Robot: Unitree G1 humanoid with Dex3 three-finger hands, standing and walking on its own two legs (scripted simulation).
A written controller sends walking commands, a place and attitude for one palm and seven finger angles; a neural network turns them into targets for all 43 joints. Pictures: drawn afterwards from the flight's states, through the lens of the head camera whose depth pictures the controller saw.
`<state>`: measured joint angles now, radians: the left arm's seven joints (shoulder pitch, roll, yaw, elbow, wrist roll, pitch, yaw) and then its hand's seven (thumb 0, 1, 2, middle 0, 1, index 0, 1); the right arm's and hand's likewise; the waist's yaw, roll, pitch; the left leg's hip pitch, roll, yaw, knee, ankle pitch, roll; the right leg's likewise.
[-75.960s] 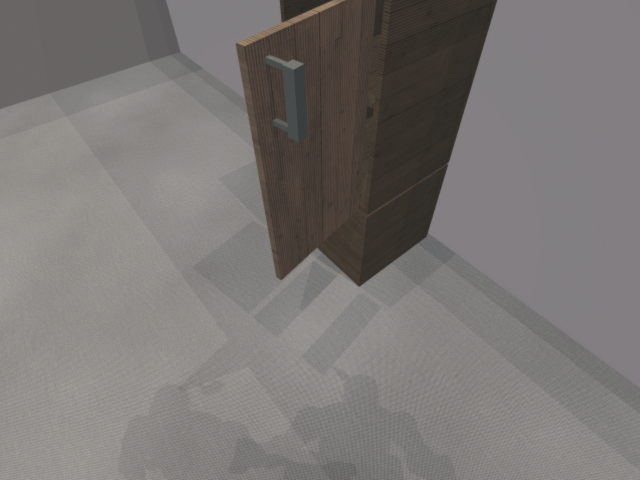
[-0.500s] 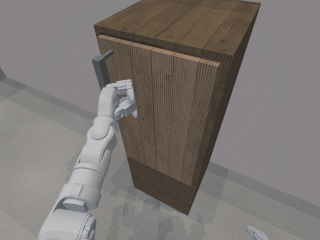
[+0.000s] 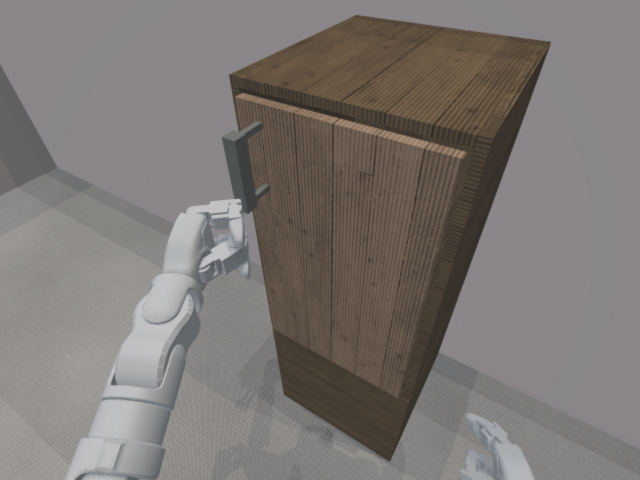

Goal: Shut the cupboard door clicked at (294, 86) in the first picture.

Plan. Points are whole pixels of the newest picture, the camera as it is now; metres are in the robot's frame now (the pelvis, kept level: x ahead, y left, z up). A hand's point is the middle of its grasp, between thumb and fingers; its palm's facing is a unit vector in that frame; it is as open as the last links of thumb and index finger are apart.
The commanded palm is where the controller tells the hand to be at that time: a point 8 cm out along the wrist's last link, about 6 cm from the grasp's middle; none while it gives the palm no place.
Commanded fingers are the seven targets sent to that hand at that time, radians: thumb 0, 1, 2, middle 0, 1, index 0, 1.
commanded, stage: draw the hand back to the body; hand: left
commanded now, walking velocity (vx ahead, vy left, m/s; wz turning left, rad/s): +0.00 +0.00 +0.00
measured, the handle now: (250, 167) +0.52 +0.14 +0.16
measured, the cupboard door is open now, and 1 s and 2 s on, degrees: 0 0 0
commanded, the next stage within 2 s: step back with the hand held close in 1.26 s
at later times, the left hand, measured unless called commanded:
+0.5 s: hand (147, 321) +0.24 +0.19 +0.15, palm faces +0.23 -0.93 -0.28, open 3.5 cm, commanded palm +0.20 +0.24 +0.18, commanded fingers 0.00 0.90 0.90 -0.69 -0.84 -0.69 -0.84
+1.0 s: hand (12, 372) +0.17 +0.28 +0.17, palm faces +0.47 -0.77 -0.44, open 6.9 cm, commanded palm +0.13 +0.31 +0.18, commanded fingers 0.00 0.90 0.90 -0.20 -0.30 -0.20 -0.30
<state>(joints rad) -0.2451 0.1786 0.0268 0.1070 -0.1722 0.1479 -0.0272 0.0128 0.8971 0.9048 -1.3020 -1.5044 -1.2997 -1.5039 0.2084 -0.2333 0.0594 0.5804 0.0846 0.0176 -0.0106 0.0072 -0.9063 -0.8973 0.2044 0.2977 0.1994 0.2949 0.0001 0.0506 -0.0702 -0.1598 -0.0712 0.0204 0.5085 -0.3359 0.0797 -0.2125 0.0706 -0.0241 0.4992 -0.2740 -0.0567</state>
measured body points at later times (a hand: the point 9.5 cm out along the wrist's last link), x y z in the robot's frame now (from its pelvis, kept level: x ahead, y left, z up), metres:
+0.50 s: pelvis -0.01 +0.00 +0.01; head -0.03 -0.02 +0.46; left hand +0.22 +0.24 +0.17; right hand +0.17 -0.21 -0.08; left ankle -0.04 +0.06 -0.73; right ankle -0.01 -0.08 -0.73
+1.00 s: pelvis -0.01 +0.01 +0.01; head -0.03 -0.01 +0.46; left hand +0.14 +0.32 +0.19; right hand +0.18 -0.22 -0.08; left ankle -0.04 +0.06 -0.73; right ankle -0.01 -0.08 -0.73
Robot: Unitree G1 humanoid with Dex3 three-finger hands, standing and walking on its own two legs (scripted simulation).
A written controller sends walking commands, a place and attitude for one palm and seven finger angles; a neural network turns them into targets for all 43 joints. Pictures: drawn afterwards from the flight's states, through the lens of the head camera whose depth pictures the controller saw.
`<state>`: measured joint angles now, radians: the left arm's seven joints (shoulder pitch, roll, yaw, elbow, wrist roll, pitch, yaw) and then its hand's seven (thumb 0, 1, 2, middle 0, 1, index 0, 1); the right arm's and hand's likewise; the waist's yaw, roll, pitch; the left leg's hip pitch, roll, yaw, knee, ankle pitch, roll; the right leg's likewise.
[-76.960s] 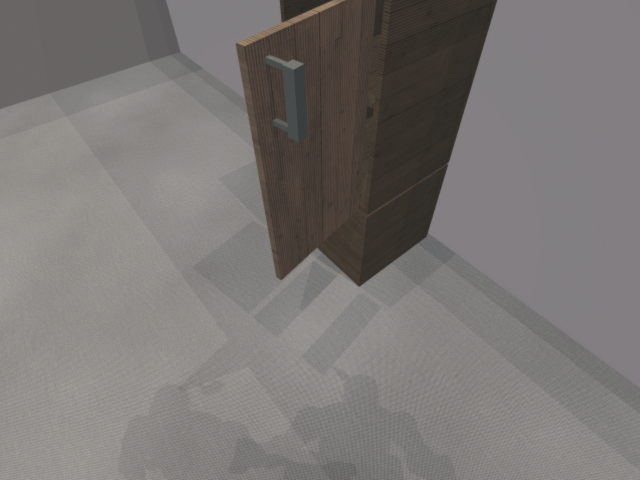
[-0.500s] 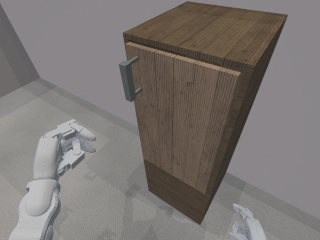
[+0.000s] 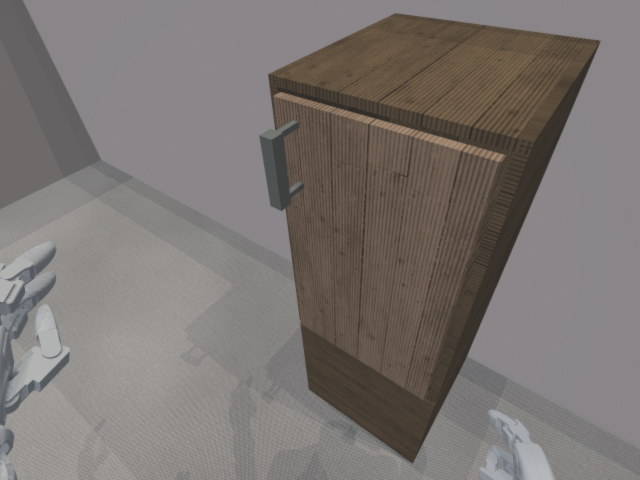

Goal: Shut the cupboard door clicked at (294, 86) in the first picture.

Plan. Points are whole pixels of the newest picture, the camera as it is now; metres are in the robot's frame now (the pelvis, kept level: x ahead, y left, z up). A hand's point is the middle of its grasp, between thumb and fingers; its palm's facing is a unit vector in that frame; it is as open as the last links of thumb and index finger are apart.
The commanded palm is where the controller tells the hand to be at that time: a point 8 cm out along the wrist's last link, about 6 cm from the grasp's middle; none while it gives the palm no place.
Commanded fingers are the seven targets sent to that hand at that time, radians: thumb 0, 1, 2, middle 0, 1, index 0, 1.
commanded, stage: draw the hand back to the body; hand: left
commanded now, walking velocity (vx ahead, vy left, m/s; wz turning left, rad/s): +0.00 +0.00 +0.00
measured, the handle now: (285, 165) +0.52 +0.12 +0.15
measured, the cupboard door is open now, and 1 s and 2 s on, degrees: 0 0 0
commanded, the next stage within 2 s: step back with the hand held close in 0.26 s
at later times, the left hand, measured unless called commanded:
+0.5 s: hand (57, 326) +0.20 +0.28 +0.18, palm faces +0.44 -0.77 -0.47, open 7.4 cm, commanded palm +0.14 +0.30 +0.17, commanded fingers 0.00 0.90 0.90 -0.20 -0.30 -0.20 -0.30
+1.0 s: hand (42, 370) +0.16 +0.27 +0.17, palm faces +0.42 -0.78 -0.46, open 7.4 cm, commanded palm +0.10 +0.30 +0.17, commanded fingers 0.00 0.90 0.90 -0.20 -0.30 -0.20 -0.30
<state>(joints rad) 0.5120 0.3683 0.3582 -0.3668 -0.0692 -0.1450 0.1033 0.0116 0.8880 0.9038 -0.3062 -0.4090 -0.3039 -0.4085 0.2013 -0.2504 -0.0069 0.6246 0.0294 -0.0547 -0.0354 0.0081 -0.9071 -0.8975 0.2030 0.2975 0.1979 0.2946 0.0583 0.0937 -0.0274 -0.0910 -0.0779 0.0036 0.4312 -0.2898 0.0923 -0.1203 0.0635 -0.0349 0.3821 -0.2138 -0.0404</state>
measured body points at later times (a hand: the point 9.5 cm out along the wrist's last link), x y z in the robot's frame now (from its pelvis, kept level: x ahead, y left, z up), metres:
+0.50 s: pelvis -0.01 +0.01 +0.00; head -0.01 -0.01 +0.45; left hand +0.17 +0.32 +0.20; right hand +0.17 -0.23 -0.09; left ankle -0.03 +0.05 -0.74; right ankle +0.00 -0.10 -0.74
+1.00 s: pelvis -0.05 +0.01 -0.02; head -0.05 +0.01 +0.43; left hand +0.13 +0.31 +0.19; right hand +0.10 -0.24 -0.09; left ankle -0.03 +0.05 -0.74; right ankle -0.04 -0.11 -0.74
